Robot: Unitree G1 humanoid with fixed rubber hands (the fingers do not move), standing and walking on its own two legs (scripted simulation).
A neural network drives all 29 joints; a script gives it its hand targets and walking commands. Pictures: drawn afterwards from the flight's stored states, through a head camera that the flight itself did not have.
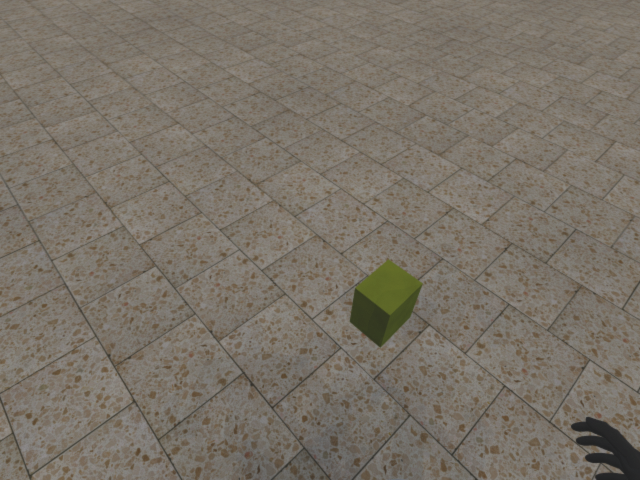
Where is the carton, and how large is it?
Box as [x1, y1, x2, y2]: [350, 259, 422, 347]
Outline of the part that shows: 388,259 355,288 350,317 350,322 380,347 409,317 422,284 421,282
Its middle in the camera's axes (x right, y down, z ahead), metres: +0.23 +0.21 +1.32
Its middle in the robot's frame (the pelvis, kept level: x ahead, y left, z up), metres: +0.79 -0.20 -0.64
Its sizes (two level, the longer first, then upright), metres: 0.173 0.142 0.209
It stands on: the floor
